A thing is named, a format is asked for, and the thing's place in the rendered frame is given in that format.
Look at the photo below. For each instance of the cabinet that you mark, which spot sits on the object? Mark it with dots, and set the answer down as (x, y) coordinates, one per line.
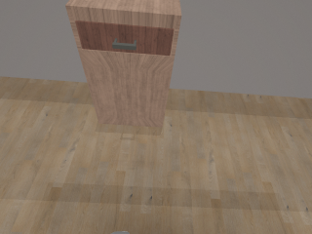
(129, 89)

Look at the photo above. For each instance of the drawer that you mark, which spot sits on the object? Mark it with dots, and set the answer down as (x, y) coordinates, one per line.
(100, 36)

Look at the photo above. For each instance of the handle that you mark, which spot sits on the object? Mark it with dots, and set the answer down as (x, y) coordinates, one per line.
(124, 46)

